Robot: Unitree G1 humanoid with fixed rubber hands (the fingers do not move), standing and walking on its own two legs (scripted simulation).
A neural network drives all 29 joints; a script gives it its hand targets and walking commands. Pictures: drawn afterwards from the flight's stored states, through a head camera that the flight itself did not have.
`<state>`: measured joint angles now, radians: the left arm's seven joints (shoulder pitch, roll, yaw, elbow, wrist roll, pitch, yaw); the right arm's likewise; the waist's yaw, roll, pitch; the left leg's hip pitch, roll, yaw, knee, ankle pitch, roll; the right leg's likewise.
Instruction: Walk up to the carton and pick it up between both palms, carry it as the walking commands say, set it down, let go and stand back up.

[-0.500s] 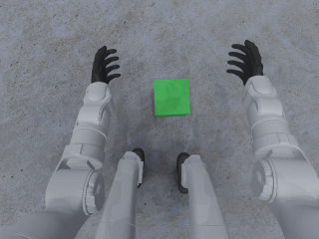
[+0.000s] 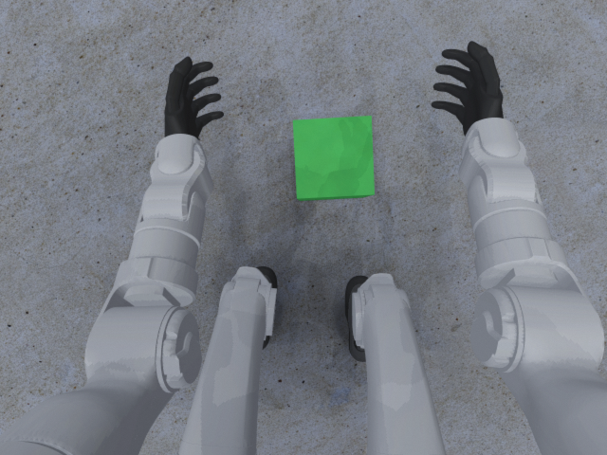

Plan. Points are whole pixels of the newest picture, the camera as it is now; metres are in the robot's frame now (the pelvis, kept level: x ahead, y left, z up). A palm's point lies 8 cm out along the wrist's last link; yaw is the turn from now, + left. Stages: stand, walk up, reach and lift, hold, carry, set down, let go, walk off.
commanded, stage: reach and lift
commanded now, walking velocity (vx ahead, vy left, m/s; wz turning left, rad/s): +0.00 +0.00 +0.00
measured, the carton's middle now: (331, 163) +0.47 -0.03 -0.49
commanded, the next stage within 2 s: none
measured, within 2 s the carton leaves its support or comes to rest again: neither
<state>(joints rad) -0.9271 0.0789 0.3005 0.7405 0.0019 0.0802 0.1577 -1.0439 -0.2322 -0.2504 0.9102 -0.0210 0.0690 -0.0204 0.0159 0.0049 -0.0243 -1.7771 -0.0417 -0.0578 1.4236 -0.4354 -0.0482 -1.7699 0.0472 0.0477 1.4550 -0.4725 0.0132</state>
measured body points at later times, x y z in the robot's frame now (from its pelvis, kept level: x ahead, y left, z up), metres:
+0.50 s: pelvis -0.05 +0.00 -0.13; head +0.33 -0.01 +0.11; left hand +0.47 +0.16 -0.32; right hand +0.49 -0.18 -0.32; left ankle +0.08 +0.13 -0.55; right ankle +0.07 -0.12 -0.55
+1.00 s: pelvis -0.05 +0.00 -0.21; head +0.33 -0.02 +0.02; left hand +0.47 +0.19 -0.42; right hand +0.48 -0.17 -0.43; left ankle +0.08 +0.13 -0.55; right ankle +0.07 -0.12 -0.55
